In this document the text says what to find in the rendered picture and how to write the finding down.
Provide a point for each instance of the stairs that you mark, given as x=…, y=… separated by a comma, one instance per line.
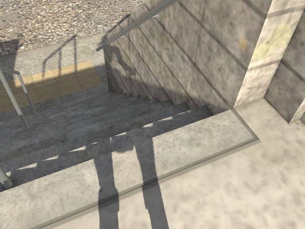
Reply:
x=68, y=134

